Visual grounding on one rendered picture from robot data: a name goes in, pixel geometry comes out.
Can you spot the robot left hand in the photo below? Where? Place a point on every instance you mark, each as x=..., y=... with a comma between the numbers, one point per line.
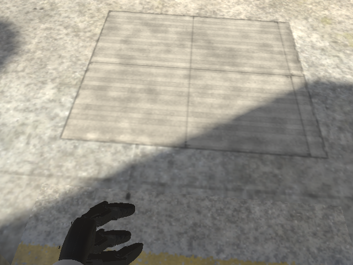
x=86, y=245

